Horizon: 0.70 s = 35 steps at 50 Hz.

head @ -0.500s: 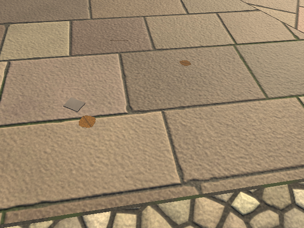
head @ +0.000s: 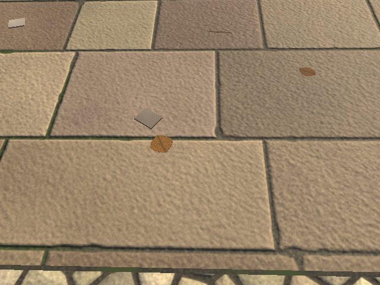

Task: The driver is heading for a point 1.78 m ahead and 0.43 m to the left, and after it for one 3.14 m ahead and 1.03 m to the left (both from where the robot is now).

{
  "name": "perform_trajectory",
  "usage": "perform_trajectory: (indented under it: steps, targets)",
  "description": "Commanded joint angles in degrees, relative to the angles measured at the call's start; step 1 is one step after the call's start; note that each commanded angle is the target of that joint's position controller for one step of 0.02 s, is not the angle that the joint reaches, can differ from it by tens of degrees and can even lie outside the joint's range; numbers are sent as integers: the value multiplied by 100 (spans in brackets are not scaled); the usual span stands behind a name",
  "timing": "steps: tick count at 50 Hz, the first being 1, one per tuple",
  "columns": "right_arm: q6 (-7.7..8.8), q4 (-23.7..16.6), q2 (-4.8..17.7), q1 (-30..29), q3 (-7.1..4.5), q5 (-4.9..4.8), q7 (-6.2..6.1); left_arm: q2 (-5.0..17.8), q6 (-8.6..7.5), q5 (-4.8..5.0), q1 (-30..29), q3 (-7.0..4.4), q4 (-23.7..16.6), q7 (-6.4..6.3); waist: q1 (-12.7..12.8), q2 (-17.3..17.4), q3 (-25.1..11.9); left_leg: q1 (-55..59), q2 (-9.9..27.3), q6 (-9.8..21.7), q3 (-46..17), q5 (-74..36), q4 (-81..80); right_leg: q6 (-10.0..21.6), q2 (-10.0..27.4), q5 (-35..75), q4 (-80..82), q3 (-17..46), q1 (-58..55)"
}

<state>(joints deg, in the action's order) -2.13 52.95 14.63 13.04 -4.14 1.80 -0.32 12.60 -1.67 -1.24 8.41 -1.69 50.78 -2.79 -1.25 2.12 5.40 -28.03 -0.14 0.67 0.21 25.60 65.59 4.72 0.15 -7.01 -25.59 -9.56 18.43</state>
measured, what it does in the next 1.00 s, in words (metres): steps on the spot, turning left: left foot, then right foot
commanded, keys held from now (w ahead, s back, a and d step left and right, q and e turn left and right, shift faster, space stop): q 0.54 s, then no key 0.42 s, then w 0.04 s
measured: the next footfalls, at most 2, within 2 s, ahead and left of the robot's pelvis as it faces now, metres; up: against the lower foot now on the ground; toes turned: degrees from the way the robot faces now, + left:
left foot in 0.24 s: +0.04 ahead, +0.12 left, +0.00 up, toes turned +12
right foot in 0.76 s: +0.10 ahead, -0.07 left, +0.00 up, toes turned +24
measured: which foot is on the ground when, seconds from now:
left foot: up 0.00-0.22, down 0.24-0.76, up 0.78-1.00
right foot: down 0.00-0.24, up 0.26-0.74, down 0.76-1.00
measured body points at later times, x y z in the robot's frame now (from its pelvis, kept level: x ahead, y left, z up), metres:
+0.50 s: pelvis +0.01 +0.03 +0.01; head +0.04 +0.07 +0.46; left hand +0.03 +0.33 -0.13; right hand +0.19 -0.20 -0.10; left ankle +0.00 +0.11 -0.73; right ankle +0.05 -0.11 -0.66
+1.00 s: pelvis +0.02 -0.01 +0.01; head +0.05 -0.02 +0.46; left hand +0.02 +0.27 -0.10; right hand +0.21 -0.21 -0.13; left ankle -0.06 +0.10 -0.71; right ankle +0.06 -0.09 -0.73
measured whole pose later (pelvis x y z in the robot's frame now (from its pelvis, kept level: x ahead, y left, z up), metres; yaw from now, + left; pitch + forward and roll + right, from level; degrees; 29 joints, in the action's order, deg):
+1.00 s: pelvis +0.02 -0.01 +0.01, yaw +24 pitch -1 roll +1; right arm -3.4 49.4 15.3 11.6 -2.7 0.5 -0.3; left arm 12.2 0.4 -1.1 10.8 -0.5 46.0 -1.3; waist 0.2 2.0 3.1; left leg -13.0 -2.6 -1.4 -4.5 24.5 36.8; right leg 3.0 -1.6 -12.8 -24.3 -0.6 10.7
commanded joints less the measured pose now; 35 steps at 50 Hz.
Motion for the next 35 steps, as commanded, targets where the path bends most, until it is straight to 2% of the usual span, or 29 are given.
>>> perform_trajectory:
  steps: [1,5,8,10,11,12,13,14,15,16,17,18,19,20,22,27,33,35]
  targets:
    - [-163,-200,125,637,-43,11,52,668,-61,-48,140,-141,-281,-23,-112,-757,-780,234,192,-35,-1,-233,-421,967,1675,744,1176,1098,-270]
    - [-254,-584,191,60,-4,-34,207,890,33,-68,102,-219,-378,37,30,-878,-819,627,216,11,223,-393,-1478,857,1740,-184,1231,812,-215]
    - [-242,-801,285,-138,-16,-63,256,1073,120,-74,229,-291,-395,90,143,-849,-847,875,146,85,396,-196,-2046,780,1914,-433,1057,759,-376]
    - [-195,-898,300,-94,-21,-77,268,1181,175,-49,243,-338,-413,113,104,-805,-839,1210,86,191,477,-270,-2696,591,1962,-422,773,638,-398]
    - [-149,-882,307,98,-26,-76,258,1216,212,-29,256,-362,-410,124,-4,-690,-839,1627,9,273,498,-594,-3314,364,1915,-358,463,450,-223]
    - [-82,-832,436,294,-59,-73,227,1157,260,-56,469,-384,-344,152,-50,-314,-793,2031,68,373,122,-934,-4075,-7,1742,-568,-86,198,62]
    - [-3,-894,917,353,-151,-18,146,805,319,-68,693,-331,-400,219,10,1083,-641,2276,1262,647,-1623,-1062,-5226,-482,1079,-1821,-1563,-386,850]
    - [3,-971,1646,356,-336,-15,89,653,388,-17,161,-271,-805,121,-136,1707,-140,1643,2282,1467,-3147,-2207,-5398,-731,100,-2912,-2434,90,1805]
    - [9,-904,1323,470,-304,-13,25,806,456,-32,-79,-289,-811,101,-136,689,-141,1695,2005,1583,-2514,-2769,-5135,-728,273,-2575,-3174,746,1713]
    - [19,-943,1100,199,-232,-56,-13,720,461,44,75,-283,-758,126,75,492,-250,1672,1634,1458,-2030,-2916,-4985,-690,259,-2109,-3315,923,1658]
    - [8,-1038,996,-143,-202,-57,-22,735,409,64,215,-289,-683,141,235,393,-310,1781,1293,1258,-1711,-2926,-4931,-642,259,-1714,-3291,1023,1639]
    - [26,-1138,931,-332,-185,-102,-36,833,377,-30,289,-325,-635,153,261,488,-473,2001,1128,1207,-1566,-3297,-4830,-608,197,-1475,-3450,1000,1664]
    - [43,-1180,810,-355,-152,-124,-19,861,364,-84,395,-337,-588,176,261,445,-712,2163,1042,1226,-1471,-3811,-4725,-615,154,-1387,-3625,994,1568]
    - [63,-1180,796,-248,-147,-151,3,854,370,-70,391,-345,-617,190,239,313,-851,2290,1044,1252,-1490,-4049,-4659,-635,124,-1367,-3710,1016,1542]
    - [94,-1145,879,-34,-178,-160,15,778,399,-17,268,-326,-714,188,156,219,-876,2490,1049,1289,-1620,-4015,-4621,-692,128,-1354,-3549,1071,1623]
    - [72,-1122,1027,300,-237,-98,-9,764,441,18,-36,-282,-949,128,-68,443,-761,2584,1084,1403,-2136,-3506,-4578,-722,43,-1581,-2688,1160,1547]
    - [40,-1150,990,43,-191,-25,25,714,392,100,137,-219,-1011,86,-33,538,-885,1978,989,1242,-2226,-3881,-4353,-507,-130,-1732,-1673,1018,273]
    - [10,-1129,978,-123,-167,-53,17,666,360,118,364,-198,-977,71,112,517,-864,1775,895,1063,-2291,-3818,-4220,-412,-192,-1434,-849,952,-307]
Over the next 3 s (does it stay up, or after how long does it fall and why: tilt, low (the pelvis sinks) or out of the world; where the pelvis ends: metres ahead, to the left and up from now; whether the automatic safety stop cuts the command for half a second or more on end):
stays up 0.92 0.25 -0.01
